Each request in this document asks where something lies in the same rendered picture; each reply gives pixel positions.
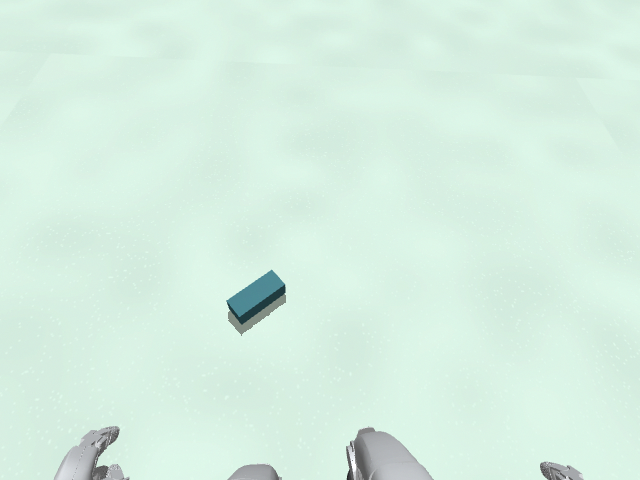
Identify right robot hand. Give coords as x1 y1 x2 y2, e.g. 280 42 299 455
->
540 462 584 480

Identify carton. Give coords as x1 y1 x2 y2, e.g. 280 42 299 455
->
227 270 286 325

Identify left robot hand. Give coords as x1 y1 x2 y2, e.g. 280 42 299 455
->
54 426 130 480

